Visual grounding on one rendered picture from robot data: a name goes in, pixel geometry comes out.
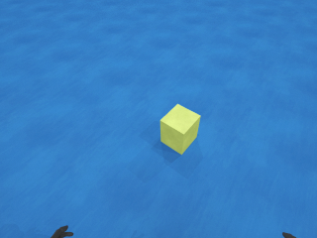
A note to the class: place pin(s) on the carton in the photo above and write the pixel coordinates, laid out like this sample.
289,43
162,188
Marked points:
179,128

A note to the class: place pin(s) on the robot left hand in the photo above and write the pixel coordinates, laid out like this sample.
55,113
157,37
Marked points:
60,233

